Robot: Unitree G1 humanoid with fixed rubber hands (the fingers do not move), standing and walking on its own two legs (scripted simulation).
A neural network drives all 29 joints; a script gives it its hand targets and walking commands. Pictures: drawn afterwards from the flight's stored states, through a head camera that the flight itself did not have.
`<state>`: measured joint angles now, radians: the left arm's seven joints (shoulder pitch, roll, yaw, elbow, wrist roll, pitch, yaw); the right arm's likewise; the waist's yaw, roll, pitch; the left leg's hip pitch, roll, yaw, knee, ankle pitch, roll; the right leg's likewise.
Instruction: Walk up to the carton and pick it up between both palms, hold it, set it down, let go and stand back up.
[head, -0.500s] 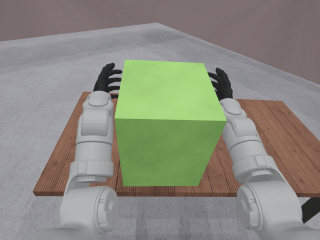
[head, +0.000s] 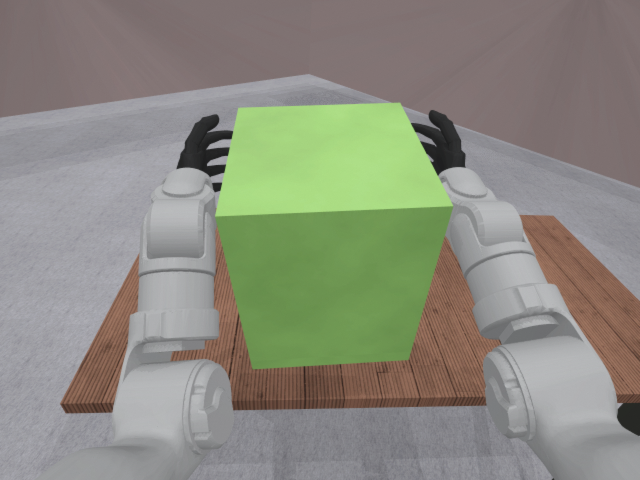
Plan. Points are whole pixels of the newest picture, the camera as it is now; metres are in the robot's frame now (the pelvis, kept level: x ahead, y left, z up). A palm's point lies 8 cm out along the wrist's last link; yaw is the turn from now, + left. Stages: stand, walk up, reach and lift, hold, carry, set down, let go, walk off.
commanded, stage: reach and lift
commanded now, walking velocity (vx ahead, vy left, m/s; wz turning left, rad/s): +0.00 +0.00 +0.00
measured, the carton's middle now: (325, 237) +0.36 -0.01 +0.19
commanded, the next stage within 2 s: hold in 0.82 s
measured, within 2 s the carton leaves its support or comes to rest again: neither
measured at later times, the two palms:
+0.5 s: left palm (197, 154) +0.38 +0.13 +0.29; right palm (456, 147) +0.37 -0.16 +0.31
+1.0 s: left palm (194, 140) +0.37 +0.13 +0.31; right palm (463, 127) +0.37 -0.16 +0.33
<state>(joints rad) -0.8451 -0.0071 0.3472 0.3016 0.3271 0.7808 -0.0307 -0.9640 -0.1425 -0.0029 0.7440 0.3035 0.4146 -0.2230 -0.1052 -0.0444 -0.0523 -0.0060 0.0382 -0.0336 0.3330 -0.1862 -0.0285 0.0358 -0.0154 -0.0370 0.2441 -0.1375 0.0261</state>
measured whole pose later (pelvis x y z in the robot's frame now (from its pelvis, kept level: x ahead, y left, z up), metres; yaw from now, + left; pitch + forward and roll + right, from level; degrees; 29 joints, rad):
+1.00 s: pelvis +0.00 -0.01 +0.00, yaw +0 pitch -5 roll -1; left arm -1.03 0.07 0.36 0.50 0.26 0.87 -0.03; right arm -1.20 -0.22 0.04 0.91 0.42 0.58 -0.27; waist -0.08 -0.01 -0.16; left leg -0.08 0.05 -0.03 0.35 -0.19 -0.04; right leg -0.04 0.00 -0.03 0.26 -0.14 0.01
